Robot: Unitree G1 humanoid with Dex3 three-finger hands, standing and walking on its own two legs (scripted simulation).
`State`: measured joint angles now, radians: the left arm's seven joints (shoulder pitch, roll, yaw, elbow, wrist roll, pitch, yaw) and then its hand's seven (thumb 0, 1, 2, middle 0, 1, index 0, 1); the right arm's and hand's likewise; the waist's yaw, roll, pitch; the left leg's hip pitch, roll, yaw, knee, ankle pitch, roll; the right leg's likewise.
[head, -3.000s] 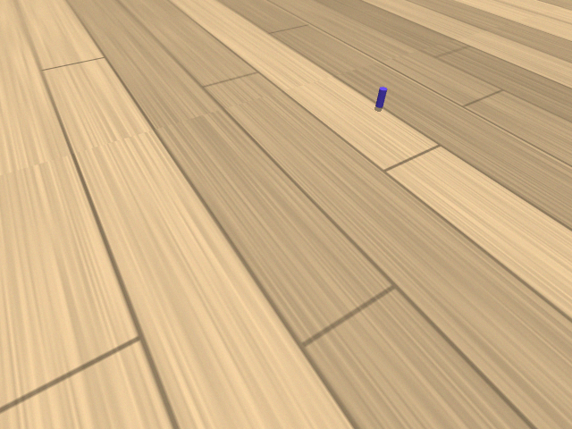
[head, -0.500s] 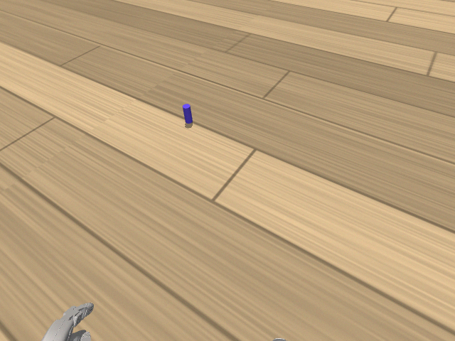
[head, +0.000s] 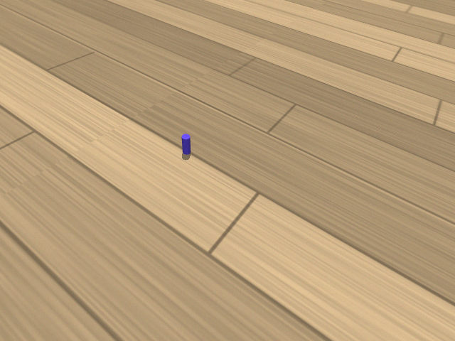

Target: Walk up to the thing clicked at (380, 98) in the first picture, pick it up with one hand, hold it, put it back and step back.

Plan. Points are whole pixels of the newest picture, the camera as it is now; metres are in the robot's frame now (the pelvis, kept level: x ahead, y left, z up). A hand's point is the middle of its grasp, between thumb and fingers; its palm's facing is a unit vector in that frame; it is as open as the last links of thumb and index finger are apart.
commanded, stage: walk up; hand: left
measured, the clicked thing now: (186, 144) +1.34 +0.23 -0.70
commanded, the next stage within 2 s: none
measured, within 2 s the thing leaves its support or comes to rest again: neither
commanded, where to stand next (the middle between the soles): +0.96 +0.00 m, yaw +1 degrees
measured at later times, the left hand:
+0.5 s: hand (126, 255) +0.33 +0.22 -0.11, palm faces -0.01 -0.92 -0.38, open 7.4 cm
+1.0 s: hand (125, 196) +0.51 +0.28 -0.14, palm faces -0.06 -0.94 -0.33, open 7.4 cm
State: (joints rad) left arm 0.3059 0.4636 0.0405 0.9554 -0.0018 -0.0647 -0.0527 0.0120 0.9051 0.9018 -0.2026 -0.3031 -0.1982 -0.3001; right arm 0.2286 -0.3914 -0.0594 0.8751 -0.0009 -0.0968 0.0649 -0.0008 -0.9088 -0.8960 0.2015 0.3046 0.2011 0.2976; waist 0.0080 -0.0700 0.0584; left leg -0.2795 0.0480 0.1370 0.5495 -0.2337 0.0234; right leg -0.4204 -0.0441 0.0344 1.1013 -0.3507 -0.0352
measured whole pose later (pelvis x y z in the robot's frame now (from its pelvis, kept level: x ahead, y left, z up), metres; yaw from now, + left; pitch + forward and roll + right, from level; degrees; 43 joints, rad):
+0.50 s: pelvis +0.24 -0.04 +0.01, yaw +1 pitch -2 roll +0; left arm 0.23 0.37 0.04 0.88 0.01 -0.10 -0.06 0.00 0.90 0.90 -0.21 -0.30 -0.20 -0.30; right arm 0.26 -0.44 -0.06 0.91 0.00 -0.05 0.07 0.00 -0.91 -0.90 0.20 0.30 0.20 0.30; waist 0.00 0.07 0.07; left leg -0.48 0.08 -0.01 1.00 -0.30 0.01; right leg -0.24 -0.03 -0.11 0.49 -0.20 -0.03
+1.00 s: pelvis +0.45 +0.01 +0.01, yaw +0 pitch -3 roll +1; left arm 0.27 0.43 0.05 0.94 0.01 -0.04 -0.08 0.01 0.90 0.90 -0.20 -0.30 -0.20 -0.30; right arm 0.30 -0.40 -0.05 0.87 -0.01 -0.09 0.06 0.00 -0.91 -0.90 0.20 0.31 0.20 0.30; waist -0.02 -0.06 0.07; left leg -0.16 0.03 0.13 0.47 -0.26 0.03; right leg -0.52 -0.11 0.00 0.85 -0.26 0.00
